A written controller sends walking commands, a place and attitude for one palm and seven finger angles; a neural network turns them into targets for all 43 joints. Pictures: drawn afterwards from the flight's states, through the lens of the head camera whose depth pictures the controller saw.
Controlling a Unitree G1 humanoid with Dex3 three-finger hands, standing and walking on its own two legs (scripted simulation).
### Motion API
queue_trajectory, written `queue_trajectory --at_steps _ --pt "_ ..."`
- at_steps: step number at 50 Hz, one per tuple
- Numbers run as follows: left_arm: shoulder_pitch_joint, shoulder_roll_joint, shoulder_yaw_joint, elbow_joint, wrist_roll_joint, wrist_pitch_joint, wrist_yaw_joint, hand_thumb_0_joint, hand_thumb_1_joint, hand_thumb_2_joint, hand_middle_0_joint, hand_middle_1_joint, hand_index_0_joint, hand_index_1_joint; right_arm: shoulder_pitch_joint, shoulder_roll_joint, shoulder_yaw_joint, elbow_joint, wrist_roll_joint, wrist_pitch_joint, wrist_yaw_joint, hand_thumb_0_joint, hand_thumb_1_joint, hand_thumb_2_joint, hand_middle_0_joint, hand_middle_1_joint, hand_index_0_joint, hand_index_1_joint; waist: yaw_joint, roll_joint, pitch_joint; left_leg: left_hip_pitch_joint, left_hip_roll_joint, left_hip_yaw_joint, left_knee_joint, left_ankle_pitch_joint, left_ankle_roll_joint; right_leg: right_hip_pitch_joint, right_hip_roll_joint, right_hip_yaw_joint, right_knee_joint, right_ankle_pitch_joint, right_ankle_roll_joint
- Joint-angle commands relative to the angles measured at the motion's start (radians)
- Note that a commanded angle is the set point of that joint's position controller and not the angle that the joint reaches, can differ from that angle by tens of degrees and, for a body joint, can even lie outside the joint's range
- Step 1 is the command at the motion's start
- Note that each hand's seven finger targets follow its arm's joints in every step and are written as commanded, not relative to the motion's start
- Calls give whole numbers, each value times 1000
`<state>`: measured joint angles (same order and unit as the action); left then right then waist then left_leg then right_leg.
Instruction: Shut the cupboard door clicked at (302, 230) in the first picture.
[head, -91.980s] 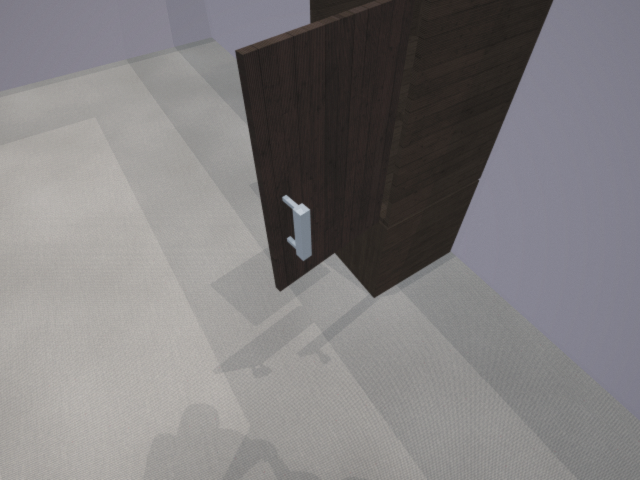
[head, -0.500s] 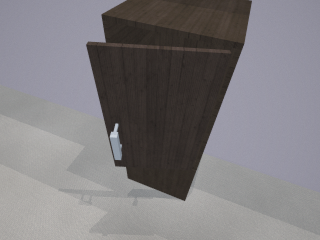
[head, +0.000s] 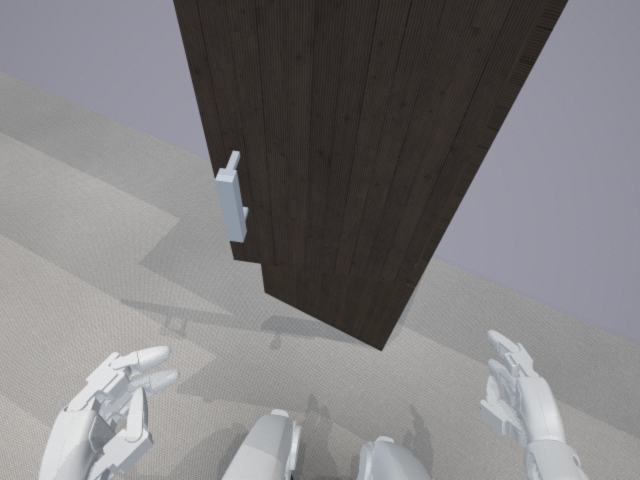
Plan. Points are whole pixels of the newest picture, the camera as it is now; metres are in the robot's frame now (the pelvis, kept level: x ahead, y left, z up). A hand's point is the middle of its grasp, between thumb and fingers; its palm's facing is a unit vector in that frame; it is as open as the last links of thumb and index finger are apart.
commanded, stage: raise the hand and make a fist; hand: left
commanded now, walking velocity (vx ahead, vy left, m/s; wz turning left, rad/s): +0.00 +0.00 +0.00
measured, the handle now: (236, 198) +0.49 +0.20 +0.01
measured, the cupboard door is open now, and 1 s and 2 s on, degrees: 19 19 19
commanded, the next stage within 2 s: bring the fist close to the handle in 1.38 s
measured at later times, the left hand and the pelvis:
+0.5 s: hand (170, 367) +0.22 +0.20 +0.05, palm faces +0.01 -1.00 -0.03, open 3.4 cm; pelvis +0.02 +0.01 +0.00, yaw -1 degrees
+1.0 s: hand (164, 345) +0.24 +0.21 +0.05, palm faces +0.00 -1.00 -0.03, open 3.1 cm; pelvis +0.01 +0.02 +0.00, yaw -1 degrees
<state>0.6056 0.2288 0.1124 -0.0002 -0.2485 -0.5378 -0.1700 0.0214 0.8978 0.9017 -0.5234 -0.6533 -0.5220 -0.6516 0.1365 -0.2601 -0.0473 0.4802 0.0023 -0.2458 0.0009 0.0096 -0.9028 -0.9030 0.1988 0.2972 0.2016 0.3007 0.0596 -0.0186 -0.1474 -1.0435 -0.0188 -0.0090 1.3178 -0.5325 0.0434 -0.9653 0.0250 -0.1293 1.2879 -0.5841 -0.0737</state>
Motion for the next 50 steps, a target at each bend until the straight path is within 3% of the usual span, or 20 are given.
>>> queue_trajectory --at_steps 1,2,4,6,8,11,14,16,18,21,24,26,28,31,36,39,41,44,46,50 --pt "-291 26 -69 -420 -35 -200 -65 0 900 900 -695 -840 -695 -840 21 -111 -11 -76 3 -69 -34 0 -900 -900 200 300 200 300 -145 101 -207 164 20 -97 -112 147 -2 -46 19 166 -210 116 27" --pt "-285 31 -76 -340 -38 -180 -96 0 900 900 -713 -860 -713 -860 33 -118 -13 -61 6 -69 -42 0 -900 -900 200 300 200 300 -162 55 -178 111 22 -95 -87 110 -3 -57 15 170 -221 81 35" --pt "-208 40 -65 -200 -39 -91 -159 0 900 900 -750 -900 -750 -900 41 -125 -16 -64 22 -62 -55 0 -900 -900 200 300 200 300 -148 -34 -157 36 26 -88 -82 66 -2 -25 6 185 -256 10 43" --pt "-90 85 10 -66 -43 48 -203 0 900 900 -787 -940 -787 -940 24 -121 -17 -91 47 -38 -65 0 -900 -900 200 300 200 300 -82 -99 -196 -5 18 -61 -88 100 4 73 -5 225 -290 8 51" --pt "-72 142 88 -143 -66 162 -220 0 900 900 -823 -980 -823 -980 0 -115 -23 -137 61 -11 -68 0 -900 -900 200 300 200 300 -26 -80 -305 16 6 -46 -113 162 -3 204 -31 241 -289 106 64" --pt "-23 203 246 -288 -93 218 -132 0 900 900 -878 -1040 -878 -1040 -17 -71 -22 -157 47 26 -64 0 -900 -900 200 300 200 300 53 -5 -440 94 5 -53 -150 300 -15 347 -32 217 -228 364 75" --pt "-21 116 207 -378 -98 125 -40 0 900 900 -933 -1100 -933 -1100 13 -33 -20 -132 33 25 -54 0 -900 -900 200 300 200 300 33 16 -398 155 13 -54 -175 379 -27 320 -23 178 -196 541 70" --pt "-60 84 148 -378 -76 38 -16 0 900 900 -970 -1140 -970 -1140 20 -41 -18 -98 24 16 -50 0 -900 -900 200 300 200 300 3 59 -329 164 18 -59 -173 382 -29 217 -8 147 -172 488 52" --pt "-86 45 66 -300 -48 -23 -32 0 900 900 -1007 -1180 -1007 -1180 31 -61 -20 -77 14 12 -44 0 -900 -900 200 300 200 300 -58 59 -245 141 19 -67 -152 326 -31 99 -6 128 -163 390 52" --pt "-118 -3 -28 -155 -35 -45 -97 0 900 900 -1062 -1240 -1062 -1240 40 -97 -21 -77 19 9 -51 0 -900 -900 200 300 200 300 -114 -25 -126 60 21 -76 -133 182 -19 -6 -1 140 -198 183 46" --pt "-145 84 19 -179 -49 -26 -143 0 900 900 -1117 -1300 -1117 -1300 49 -125 -27 -115 32 -1 -62 0 -900 -900 200 300 200 300 -82 5 -193 69 21 -85 -166 102 -16 11 -4 148 -227 43 33" --pt "-155 169 103 -262 -59 -19 -130 0 900 900 -1153 -1340 -1153 -1340 47 -128 -29 -133 33 0 -69 0 -900 -900 200 300 200 300 -40 56 -295 120 22 -83 -181 151 -16 60 3 143 -203 93 26" --pt "-139 171 141 -363 -74 -26 -92 0 900 900 -1190 -1380 -1190 -1380 42 -111 -28 -147 28 8 -66 0 -900 -900 200 300 200 300 -3 125 -387 214 21 -85 -213 227 -28 90 6 115 -172 180 22" --pt "-97 152 161 -396 -74 -22 -18 0 900 900 -1245 -1440 -1245 -1440 46 -95 -23 -145 21 30 -54 0 -900 -900 200 300 200 300 13 174 -389 286 27 -105 -250 305 -49 79 20 75 -151 233 18" --pt "-101 29 11 -180 -16 49 -16 0 900 900 -1300 -1500 -1300 -1500 49 -112 -14 -134 21 69 -42 0 -900 -900 200 300 200 300 -79 46 -181 175 35 -126 -263 142 -37 0 22 54 -191 144 31" --pt "-188 57 -13 -111 -1 87 -63 0 900 900 -1300 -1500 -1300 -1500 55 -133 -6 -152 30 70 -50 0 -900 -900 200 300 200 300 -101 -8 -106 111 31 -132 -275 4 -27 -14 16 69 -233 54 36" --pt "-272 111 24 -165 -11 71 -79 0 900 900 -1300 -1500 -1300 -1500 57 -139 -1 -158 29 60 -62 0 -900 -900 200 300 200 300 -92 23 -145 124 28 -133 -269 -5 -24 -5 16 81 -227 47 30" --pt "-320 164 109 -293 -42 5 -67 0 900 900 -1300 -1500 -1300 -1500 55 -125 1 -155 18 44 -63 0 -900 -900 200 300 200 300 -46 121 -297 222 26 -127 -257 115 -40 29 15 80 -190 121 20" --pt "-309 191 145 -339 -49 -35 -38 0 900 900 -1300 -1500 -1300 -1500 56 -120 4 -146 10 39 -57 0 -900 -900 200 300 200 300 -25 188 -336 280 31 -143 -266 176 -60 13 22 70 -163 154 13" --pt "-213 106 78 -222 -41 -20 -30 0 900 900 -1300 -1500 -1300 -1500 49 -118 4 -132 10 52 -37 0 -900 -900 200 300 200 300 -46 152 -265 242 32 -136 -272 149 -58 4 20 62 -180 146 21"
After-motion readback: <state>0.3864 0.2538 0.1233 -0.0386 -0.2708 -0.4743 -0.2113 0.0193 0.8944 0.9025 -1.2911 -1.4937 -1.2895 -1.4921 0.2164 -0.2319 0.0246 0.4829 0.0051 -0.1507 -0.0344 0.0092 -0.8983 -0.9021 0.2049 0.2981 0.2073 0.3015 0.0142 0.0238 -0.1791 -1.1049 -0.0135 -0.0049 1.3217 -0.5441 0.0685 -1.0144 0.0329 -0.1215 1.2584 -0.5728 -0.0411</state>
